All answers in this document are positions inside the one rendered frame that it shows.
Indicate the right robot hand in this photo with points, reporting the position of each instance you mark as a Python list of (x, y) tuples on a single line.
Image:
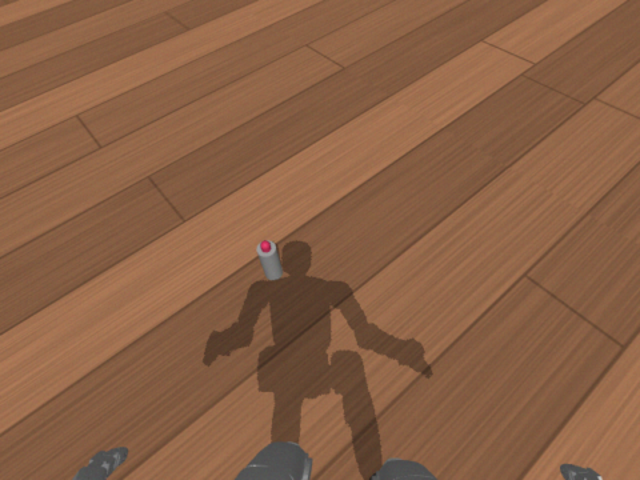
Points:
[(573, 472)]

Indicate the left robot hand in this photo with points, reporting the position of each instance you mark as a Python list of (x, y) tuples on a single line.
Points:
[(102, 464)]

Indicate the bottle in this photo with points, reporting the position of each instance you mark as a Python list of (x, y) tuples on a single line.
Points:
[(269, 259)]

